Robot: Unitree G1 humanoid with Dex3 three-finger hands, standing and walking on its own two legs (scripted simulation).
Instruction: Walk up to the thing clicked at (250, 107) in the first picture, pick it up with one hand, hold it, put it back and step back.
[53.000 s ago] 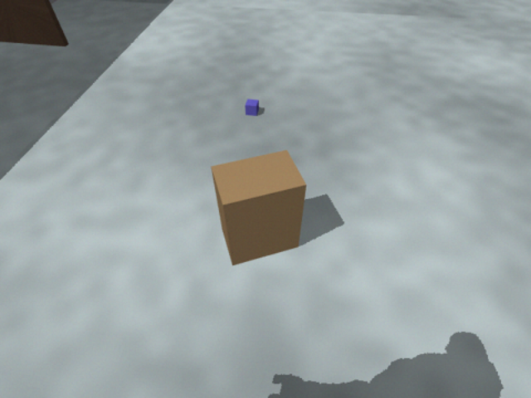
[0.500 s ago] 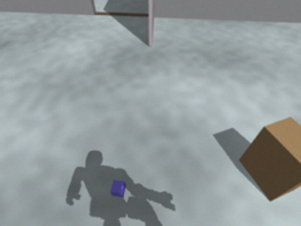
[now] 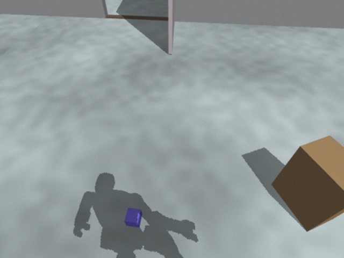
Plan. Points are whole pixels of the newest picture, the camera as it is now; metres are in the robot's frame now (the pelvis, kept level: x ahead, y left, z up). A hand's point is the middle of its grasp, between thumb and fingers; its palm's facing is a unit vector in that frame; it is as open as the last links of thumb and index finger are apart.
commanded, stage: stand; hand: left
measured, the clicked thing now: (133, 217) +0.46 +0.24 -0.74
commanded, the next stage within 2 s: none
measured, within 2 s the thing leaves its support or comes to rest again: neither
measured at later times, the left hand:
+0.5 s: hand out of the picture +0.08 +0.25 -0.16, palm faces -0.02 -0.94 -0.34, open 7.4 cm
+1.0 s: hand out of the picture +0.09 +0.25 -0.15, palm faces -0.02 -0.94 -0.34, open 7.4 cm
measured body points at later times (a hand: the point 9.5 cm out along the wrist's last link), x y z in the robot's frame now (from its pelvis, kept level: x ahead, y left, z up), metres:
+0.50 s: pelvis +0.02 -0.01 +0.00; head +0.03 -0.01 +0.45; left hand +0.08 +0.30 -0.13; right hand +0.10 -0.31 -0.13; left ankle +0.02 +0.13 -0.75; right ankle +0.01 -0.14 -0.75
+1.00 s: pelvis +0.02 -0.01 +0.00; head +0.02 -0.01 +0.45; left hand +0.09 +0.30 -0.13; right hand +0.10 -0.31 -0.13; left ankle +0.02 +0.13 -0.75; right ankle +0.01 -0.14 -0.75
